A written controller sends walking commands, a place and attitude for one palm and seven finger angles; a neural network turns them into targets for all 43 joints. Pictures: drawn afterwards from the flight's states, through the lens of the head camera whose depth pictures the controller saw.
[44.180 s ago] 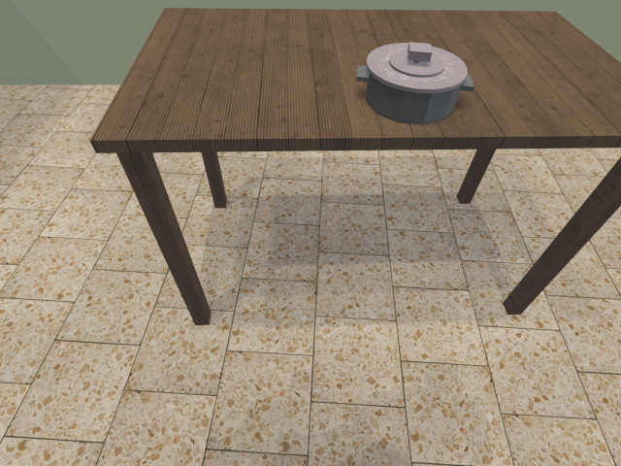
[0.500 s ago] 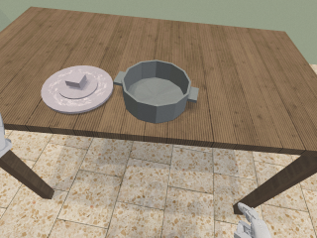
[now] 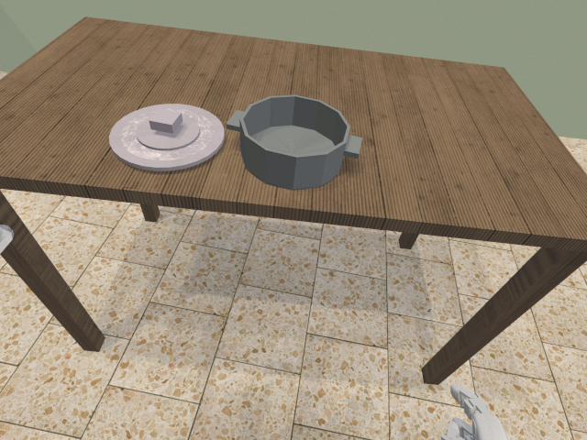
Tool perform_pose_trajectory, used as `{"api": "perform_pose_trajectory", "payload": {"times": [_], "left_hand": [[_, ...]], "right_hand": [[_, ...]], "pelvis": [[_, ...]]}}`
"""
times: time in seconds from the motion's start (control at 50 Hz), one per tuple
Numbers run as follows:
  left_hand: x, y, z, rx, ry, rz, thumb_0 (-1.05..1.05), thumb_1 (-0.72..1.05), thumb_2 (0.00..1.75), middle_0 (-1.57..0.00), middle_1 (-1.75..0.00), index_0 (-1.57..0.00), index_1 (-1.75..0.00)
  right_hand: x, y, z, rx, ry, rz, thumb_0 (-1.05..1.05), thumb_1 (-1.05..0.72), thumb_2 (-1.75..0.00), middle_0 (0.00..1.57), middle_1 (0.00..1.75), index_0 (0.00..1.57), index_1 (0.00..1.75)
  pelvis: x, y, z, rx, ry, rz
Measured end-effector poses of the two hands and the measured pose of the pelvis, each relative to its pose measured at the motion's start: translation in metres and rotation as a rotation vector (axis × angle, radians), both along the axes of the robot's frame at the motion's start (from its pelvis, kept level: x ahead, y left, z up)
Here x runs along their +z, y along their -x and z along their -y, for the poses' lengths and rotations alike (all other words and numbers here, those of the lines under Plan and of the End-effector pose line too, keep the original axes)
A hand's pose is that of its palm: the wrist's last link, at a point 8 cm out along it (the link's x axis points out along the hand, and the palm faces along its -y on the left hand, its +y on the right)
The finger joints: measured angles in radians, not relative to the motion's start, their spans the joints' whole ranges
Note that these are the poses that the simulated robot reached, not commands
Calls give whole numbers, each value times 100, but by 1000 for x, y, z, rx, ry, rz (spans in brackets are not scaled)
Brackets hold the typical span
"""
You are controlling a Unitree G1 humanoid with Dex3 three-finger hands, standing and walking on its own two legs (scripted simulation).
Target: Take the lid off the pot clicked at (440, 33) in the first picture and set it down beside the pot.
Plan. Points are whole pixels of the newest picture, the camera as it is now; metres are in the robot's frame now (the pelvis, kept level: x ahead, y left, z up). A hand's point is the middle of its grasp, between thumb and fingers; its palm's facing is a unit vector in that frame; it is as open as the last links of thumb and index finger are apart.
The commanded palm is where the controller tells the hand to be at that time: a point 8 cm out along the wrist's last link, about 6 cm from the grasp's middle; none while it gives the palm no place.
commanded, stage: step back with the hand held close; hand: left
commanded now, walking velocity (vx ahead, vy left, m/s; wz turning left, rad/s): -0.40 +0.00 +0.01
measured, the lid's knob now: (166, 120) +0.62 +0.27 +0.09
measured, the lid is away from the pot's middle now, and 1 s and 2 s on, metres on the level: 0.24 0.24 0.24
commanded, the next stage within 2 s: stop stepping back and stand still in 0.08 s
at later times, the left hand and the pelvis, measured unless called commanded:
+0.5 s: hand out of the picture +0.09 +0.27 +0.29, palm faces +0.52 -0.82 -0.25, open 7.4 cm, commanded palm +0.02 +0.30 +0.27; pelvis -0.12 +0.02 +0.01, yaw -1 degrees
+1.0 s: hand out of the picture +0.10 +0.28 +0.25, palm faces +0.41 -0.84 -0.35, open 7.4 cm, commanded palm none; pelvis -0.12 +0.04 +0.01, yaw -1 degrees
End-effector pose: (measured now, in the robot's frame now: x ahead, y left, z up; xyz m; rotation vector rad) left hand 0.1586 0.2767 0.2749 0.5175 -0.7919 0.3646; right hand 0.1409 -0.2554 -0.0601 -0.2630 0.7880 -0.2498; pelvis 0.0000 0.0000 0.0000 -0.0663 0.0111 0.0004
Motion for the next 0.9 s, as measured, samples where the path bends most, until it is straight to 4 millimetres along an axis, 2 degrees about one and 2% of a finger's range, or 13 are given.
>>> {"api": "perform_pose_trajectory", "payload": {"times": [0.06,0.12,0.18,0.24,0.32,0.4,0.46,0.52,0.56,0.66,0.72,0.8,0.9], "left_hand": [[-10,-1,-5,-14,4,-87,0,88,90,-21,-30,-21,-31],[-16,8,5,-64,-14,-176,1,89,90,-21,-30,-21,-30],[-13,28,20,-118,-65,-220,1,88,90,-21,-30,-21,-31],[-28,40,26,-140,-100,-295,1,88,90,-21,-31,-21,-31],[-11,80,29,-149,-168,-196,1,88,90,-22,-31,-22,-31],[10,115,12,-106,-158,-2,1,88,89,-22,-31,-22,-31],[13,118,-16,-29,-46,70,0,88,90,-22,-31,-22,-31],[8,109,-37,38,68,6,0,88,90,-21,-31,-22,-31],[-2,106,-39,46,100,-92,0,88,90,-21,-30,-21,-31],[-25,131,-7,-60,-23,-284,1,89,90,-20,-30,-21,-30],[-18,152,0,-113,-78,-235,1,88,90,-21,-31,-21,-31],[-1,157,-24,-56,-43,-35,1,87,90,-22,-31,-22,-31],[3,124,-57,21,80,37,0,88,90,-21,-31,-22,-31]], "right_hand": [[6,14,-10,7,-14,32,1,-91,-90,20,30,20,30],[10,31,-22,15,-46,60,1,-91,-90,20,30,20,30],[9,51,-29,24,-70,58,1,-91,-90,20,30,21,30],[-6,69,-28,42,-85,39,1,-90,-90,20,31,21,30],[-9,98,-24,5,-68,16,1,-90,-90,20,31,21,30],[-8,124,-22,-42,-34,6,1,-90,-90,20,31,21,30],[-5,136,-28,-46,-31,1,1,-91,-90,20,30,21,30],[2,143,-40,-31,-65,24,1,-91,-90,20,30,20,30],[9,146,-48,-12,-91,46,1,-91,-90,20,30,20,30],[14,143,-56,53,-82,93,1,-90,-90,20,31,21,30],[9,145,-53,56,-49,52,1,-90,-90,20,31,21,30],[5,146,-52,33,-5,17,1,-90,-90,20,31,21,30],[1,143,-65,2,-51,67,1,-91,-90,20,30,21,30]], "pelvis": [[3,20,-4,-34,-16,-14],[7,38,-5,-52,-9,-36],[10,55,-3,-66,-3,-58],[1,75,-2,-59,-10,-60],[-4,94,-2,-47,7,-16],[-6,94,-13,-22,19,1],[-1,106,-20,-22,4,19],[10,119,-22,-20,0,15],[17,126,-22,-21,-3,8],[10,140,-20,-47,-34,0],[7,142,-25,-47,-20,17],[2,134,-37,-51,-20,14],[1,136,-47,-25,-35,31]]}}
